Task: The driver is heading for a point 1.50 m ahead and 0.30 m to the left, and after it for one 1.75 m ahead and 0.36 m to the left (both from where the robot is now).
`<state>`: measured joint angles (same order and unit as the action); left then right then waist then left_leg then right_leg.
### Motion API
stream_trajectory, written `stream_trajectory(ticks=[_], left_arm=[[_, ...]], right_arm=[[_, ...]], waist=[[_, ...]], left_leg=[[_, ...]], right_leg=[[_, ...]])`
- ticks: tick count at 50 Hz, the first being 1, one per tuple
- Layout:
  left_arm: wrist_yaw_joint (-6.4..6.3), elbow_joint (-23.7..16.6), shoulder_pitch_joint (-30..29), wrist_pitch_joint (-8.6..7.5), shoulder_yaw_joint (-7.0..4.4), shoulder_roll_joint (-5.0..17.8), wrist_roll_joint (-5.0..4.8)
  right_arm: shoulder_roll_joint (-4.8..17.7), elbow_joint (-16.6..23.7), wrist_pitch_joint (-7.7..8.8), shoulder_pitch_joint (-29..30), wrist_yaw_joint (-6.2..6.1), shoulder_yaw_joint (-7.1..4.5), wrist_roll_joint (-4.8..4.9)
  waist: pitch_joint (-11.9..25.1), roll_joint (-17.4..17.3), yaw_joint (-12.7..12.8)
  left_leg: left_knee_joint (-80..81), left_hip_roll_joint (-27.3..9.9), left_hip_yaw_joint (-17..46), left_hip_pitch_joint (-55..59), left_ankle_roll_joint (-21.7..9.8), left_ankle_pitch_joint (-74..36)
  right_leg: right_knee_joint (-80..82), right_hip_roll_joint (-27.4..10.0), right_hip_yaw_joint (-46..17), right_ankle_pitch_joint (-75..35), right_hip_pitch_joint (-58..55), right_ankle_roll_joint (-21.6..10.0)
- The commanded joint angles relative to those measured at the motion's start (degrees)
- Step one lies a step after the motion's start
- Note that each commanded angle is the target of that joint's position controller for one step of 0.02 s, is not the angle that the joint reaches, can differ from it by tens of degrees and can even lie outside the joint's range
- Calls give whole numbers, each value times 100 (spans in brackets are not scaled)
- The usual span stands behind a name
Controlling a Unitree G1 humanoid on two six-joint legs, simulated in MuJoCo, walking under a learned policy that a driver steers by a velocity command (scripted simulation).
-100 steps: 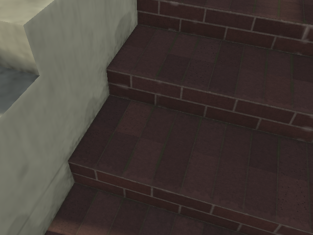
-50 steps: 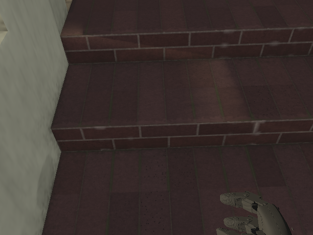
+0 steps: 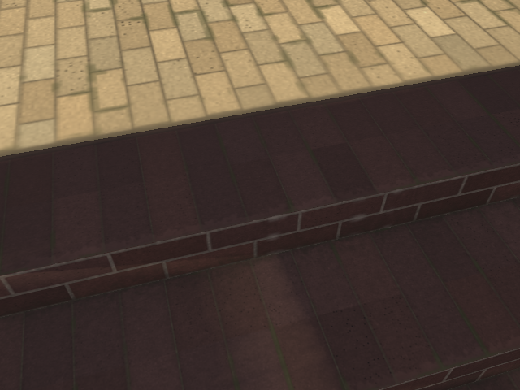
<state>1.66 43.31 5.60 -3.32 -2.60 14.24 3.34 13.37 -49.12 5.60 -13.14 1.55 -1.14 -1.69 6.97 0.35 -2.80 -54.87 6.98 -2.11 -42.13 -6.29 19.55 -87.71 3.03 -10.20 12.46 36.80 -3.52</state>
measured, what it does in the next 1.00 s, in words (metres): climbs, turning left: right foot, then left foot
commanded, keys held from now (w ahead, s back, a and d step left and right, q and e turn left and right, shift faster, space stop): q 0.62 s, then no key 0.38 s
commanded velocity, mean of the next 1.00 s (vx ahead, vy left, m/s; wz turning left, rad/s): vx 0.01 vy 0.00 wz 0.45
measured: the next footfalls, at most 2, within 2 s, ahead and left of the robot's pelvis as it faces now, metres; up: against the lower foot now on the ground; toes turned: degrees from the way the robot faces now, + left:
right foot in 0.40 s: +0.13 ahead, -0.16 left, +0.00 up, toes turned +17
left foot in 0.86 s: +0.08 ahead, +0.08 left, +0.00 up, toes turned +28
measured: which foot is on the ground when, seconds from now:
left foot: down 0.00-0.42, up 0.44-0.84, down 0.86-1.00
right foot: up 0.00-0.38, down 0.40-1.00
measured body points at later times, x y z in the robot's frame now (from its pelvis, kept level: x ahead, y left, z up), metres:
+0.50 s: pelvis +0.08 -0.07 +0.06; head +0.10 -0.07 +0.51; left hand +0.19 +0.23 +0.00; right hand +0.31 -0.27 -0.03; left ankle +0.05 +0.05 -0.62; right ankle +0.09 -0.17 -0.67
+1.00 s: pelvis +0.08 -0.05 +0.06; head +0.11 -0.04 +0.50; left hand +0.10 +0.23 -0.04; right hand +0.36 -0.15 -0.03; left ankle +0.05 +0.07 -0.67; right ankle +0.09 -0.17 -0.67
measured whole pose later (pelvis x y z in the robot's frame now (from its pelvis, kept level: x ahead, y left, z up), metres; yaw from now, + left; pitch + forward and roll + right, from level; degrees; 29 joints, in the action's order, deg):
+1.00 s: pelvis +0.08 -0.05 +0.06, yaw +27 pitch +4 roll +0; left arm -0.1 39.1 11.5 -5.2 -1.1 11.8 0.3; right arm 11.6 -37.1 5.3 -6.8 2.9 -0.5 0.3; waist 0.7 -1.3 1.4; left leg -34.1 -0.9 -1.3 -22.4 -0.5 15.5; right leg -33.5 -3.9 8.9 21.3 15.7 0.5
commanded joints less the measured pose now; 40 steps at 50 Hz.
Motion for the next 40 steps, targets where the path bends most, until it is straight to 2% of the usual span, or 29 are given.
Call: stream_trajectory(ticks=[1,2,3,4,5,6,7,8,9,10,14,17,18,19,20,21,22,23,24,25,26,27,28,30,32,35,37,38,40], left_arm=[[-256,-275,483,-36,107,113,35],[-276,-239,372,-75,85,232,31],[-290,-351,89,-87,26,424,-15],[-280,-393,-65,-99,-22,518,-23],[-216,-510,-200,-48,-43,508,-120],[-197,-586,-383,-14,-72,475,-165],[-183,-548,-259,9,-86,392,-125],[-185,-542,-276,-21,-151,448,-111],[-184,-652,-345,-31,-141,400,-62],[-192,-732,-415,-58,-137,364,-66],[-359,-1111,-669,-101,-111,414,-219],[-378,-1267,-615,-173,-73,364,-263],[-351,-1283,-496,-229,-63,339,-308],[-297,-1263,-247,-282,-56,305,-357],[-243,-1255,-82,-332,-81,338,-366],[-227,-1290,81,-388,-160,556,-327],[-238,-1398,65,-441,-335,1187,-211],[-322,-1255,470,-464,-444,1164,21],[-366,-1223,374,-486,-429,1108,18],[-339,-1370,-167,-496,-289,726,4],[-328,-1496,-406,-466,-138,391,-88],[-367,-1660,-557,-440,-89,289,-142],[-422,-1722,-509,-383,-71,343,-121],[-467,-1702,-254,-282,-67,434,-54],[-420,-1550,199,-202,-60,484,-69],[-275,-1295,583,-141,-91,624,-67],[-166,-1222,470,-156,-97,632,-63],[-118,-1170,375,-169,-93,629,-96],[-84,-1135,61,-269,-118,696,-132]], right_arm=[[-171,179,240,701,-46,44,121],[-19,298,268,767,-104,1,109],[272,312,269,652,-100,-80,6],[516,412,267,594,-94,-173,3],[729,547,274,732,-55,-248,25],[786,509,279,401,-93,-287,63],[776,606,298,438,-81,-276,125],[842,741,337,554,-51,-297,164],[857,843,355,579,-41,-320,151],[884,914,363,549,-35,-353,160],[783,1053,323,79,33,-382,179],[823,1166,199,44,-13,-392,142],[858,1176,150,172,-18,-387,144],[869,1216,85,391,3,-368,161],[779,1200,18,442,38,-322,145],[554,1143,-39,252,68,-252,124],[207,1487,-12,77,56,-138,-21],[953,1398,8,398,6,-328,-76],[1014,1296,-14,280,-73,-352,-14],[1149,1148,-54,82,-171,-414,-7],[1092,1117,-80,-43,-248,-436,-78],[1018,1176,-91,88,-212,-394,-113],[876,1203,-94,220,-136,-344,-111],[749,1209,-78,387,-12,-276,5],[710,1246,-30,632,12,-261,44],[547,1322,-30,786,8,-187,-11],[371,1327,-101,773,50,-88,-75],[327,1358,-133,747,75,-64,-71],[355,1410,-118,631,106,-61,-81]], waist=[[240,-164,658],[357,-134,566],[382,142,517],[414,-3,422],[210,-106,450],[211,-226,257],[84,-410,303],[-60,-502,350],[-29,-473,315],[-67,-509,287],[30,-708,8],[146,-678,-61],[129,-598,61],[141,-485,280],[151,-446,374],[282,-193,375],[550,1410,145],[427,360,546],[290,55,417],[78,255,166],[65,573,95],[73,427,78],[125,370,102],[46,443,250],[-100,501,432],[-168,564,477],[-228,571,393],[-255,610,339],[-234,627,227]], left_leg=[[2820,-906,2791,1344,-766,-800],[2875,-846,2579,1448,-708,-1099],[2976,-835,2431,1566,-669,-1275],[3101,-859,2340,1600,-671,-1456],[3386,-1033,2242,1364,-724,-1435],[3510,-1043,2349,1429,-717,-1124],[3614,-945,2179,1164,-580,-870],[3625,-961,2287,1040,-540,-841],[3543,-1013,2340,1169,-591,-851],[3467,-1116,2524,1444,-696,-911],[3003,-1631,3398,3059,-1124,-1893],[2786,-1671,3779,3458,-1205,-2439],[2704,-1567,3719,3364,-1153,-2597],[2632,-1374,3575,3001,-1023,-2616],[2583,-1122,3421,2534,-767,-2125],[2118,-704,3028,1916,-274,-950],[992,280,1773,160,700,969],[-462,13,1472,-530,1096,1803],[-1237,-217,1452,-503,1230,1422],[-1850,-355,1348,-393,1332,1003],[-2047,-288,1382,-245,1359,588],[-2400,-292,1117,-73,1384,349],[-2654,-281,904,45,1392,168],[-2514,-311,708,-57,1429,-116],[-1851,-428,609,-154,1460,-222],[-563,-709,534,-188,1471,-279],[310,-903,362,332,1360,-100],[694,-910,217,679,1286,85],[1143,-913,135,1199,1086,-121]], right_leg=[[-196,-319,-107,386,1295,101],[30,-332,30,358,1187,263],[778,-453,169,230,1090,545],[1065,-467,268,214,812,686],[1572,-458,779,1114,466,929],[1963,-427,803,1129,246,1016],[2274,-429,986,791,-287,1004],[2499,-439,872,410,-672,990],[2722,-395,855,199,-788,972],[2977,-381,742,160,-757,938],[3976,-406,494,918,-246,913],[4564,-280,492,1168,-359,767],[5080,-203,602,889,-653,636],[5862,-159,728,133,-1369,437],[6356,-268,740,-710,-2215,199],[6620,-805,282,-1813,-3163,-310],[6717,-2442,-1814,-3852,-4441,-2113],[6859,-2884,-2100,-3877,-4620,-2270],[6850,-2663,-1561,-3618,-4313,-1810],[6834,-2297,-884,-3492,-3831,-1373],[6823,-1970,-311,-3755,-3607,-1122],[6854,-1860,47,-4024,-3348,-1081],[6925,-1732,320,-4014,-3241,-1150],[6996,-1561,800,-3547,-3397,-1206],[7031,-1621,947,-3301,-3600,-1221],[6976,-1873,850,-3010,-3905,-1290],[6941,-1901,910,-2463,-3540,-1203],[6895,-1876,912,-2142,-3237,-1131],[6672,-1928,763,-1826,-2803,-1064]])
Keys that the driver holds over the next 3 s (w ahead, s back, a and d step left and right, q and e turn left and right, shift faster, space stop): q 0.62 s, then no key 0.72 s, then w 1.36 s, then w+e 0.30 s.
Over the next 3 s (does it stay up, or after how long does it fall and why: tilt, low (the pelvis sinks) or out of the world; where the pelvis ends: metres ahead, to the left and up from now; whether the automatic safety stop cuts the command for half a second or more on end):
stays up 0.89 0.27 0.37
